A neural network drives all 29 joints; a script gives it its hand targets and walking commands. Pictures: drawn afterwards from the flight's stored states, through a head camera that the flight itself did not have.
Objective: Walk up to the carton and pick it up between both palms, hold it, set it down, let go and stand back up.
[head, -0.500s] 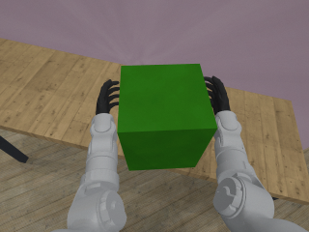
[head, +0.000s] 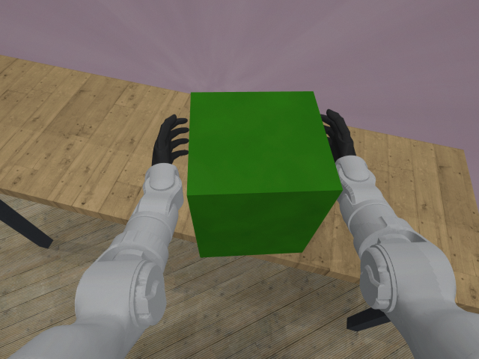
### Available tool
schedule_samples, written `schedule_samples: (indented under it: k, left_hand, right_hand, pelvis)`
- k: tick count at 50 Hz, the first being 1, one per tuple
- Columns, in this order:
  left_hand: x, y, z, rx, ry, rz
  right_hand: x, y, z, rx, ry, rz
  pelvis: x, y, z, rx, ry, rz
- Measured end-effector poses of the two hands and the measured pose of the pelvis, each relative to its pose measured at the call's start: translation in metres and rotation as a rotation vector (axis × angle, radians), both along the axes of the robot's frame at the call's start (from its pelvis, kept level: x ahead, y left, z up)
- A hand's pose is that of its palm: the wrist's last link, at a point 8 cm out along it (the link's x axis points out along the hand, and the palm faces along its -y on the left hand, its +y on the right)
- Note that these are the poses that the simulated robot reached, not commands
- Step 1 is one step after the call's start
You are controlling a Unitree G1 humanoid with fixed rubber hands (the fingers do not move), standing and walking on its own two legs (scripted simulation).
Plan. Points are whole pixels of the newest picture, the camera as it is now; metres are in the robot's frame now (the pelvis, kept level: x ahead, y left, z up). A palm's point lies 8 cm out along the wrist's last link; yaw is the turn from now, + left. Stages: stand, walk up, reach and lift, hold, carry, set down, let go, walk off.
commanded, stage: set down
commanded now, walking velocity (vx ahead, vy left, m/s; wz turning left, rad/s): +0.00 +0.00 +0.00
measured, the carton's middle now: (252, 180) +0.42 +0.03 +0.01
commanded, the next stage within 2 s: none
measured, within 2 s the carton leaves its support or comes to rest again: neither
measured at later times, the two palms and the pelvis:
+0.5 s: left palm (134, 142) +0.40 +0.23 +0.10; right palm (369, 126) +0.48 -0.15 +0.12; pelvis -0.02 -0.02 -0.01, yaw +4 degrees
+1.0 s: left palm (116, 96) +0.41 +0.23 +0.18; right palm (385, 83) +0.48 -0.14 +0.20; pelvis -0.02 -0.02 +0.00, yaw +4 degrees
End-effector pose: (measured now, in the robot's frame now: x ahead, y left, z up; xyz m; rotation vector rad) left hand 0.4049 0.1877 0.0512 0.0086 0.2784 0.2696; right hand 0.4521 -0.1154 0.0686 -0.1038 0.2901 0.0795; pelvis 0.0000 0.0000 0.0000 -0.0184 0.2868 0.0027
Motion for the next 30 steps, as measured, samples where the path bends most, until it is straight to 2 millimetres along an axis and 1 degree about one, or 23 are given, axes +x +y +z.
schedule_samples:
  k: [7,13,17,22,25,30]
  left_hand:
    - [-0.004,0.015,-0.001,-0.003,0.003,0.018]
    - [-0.01,0.03,0.003,0.003,-0.022,0.038]
    - [-0.011,0.037,0.014,0.01,-0.052,0.046]
    - [-0.006,0.04,0.033,0.013,-0.069,0.04]
    - [-0.003,0.041,0.046,0.007,-0.084,0.038]
    - [0.001,0.041,0.066,0.012,-0.098,0.028]
  right_hand:
    - [0.011,0.001,0.003,0.005,0.003,0.002]
    - [0.018,-0.009,0.012,0.015,-0.03,-0.009]
    - [0.021,-0.019,0.025,0.022,-0.053,-0.015]
    - [0.022,-0.029,0.042,0.022,-0.056,-0.019]
    - [0.023,-0.031,0.053,0.023,-0.063,-0.013]
    - [0.024,-0.027,0.071,0.035,-0.069,-0.006]
  pelvis:
    - [-0.002,-0.005,-0.006,-0.005,0.049,0.021]
    - [-0.008,-0.013,-0.01,-0.005,0.065,0.046]
    - [-0.013,-0.018,-0.011,-0.002,0.077,0.058]
    - [-0.019,-0.022,-0.012,0.004,0.083,0.064]
    - [-0.021,-0.024,-0.011,0.008,0.08,0.064]
    - [-0.023,-0.025,-0.009,0.011,0.065,0.068]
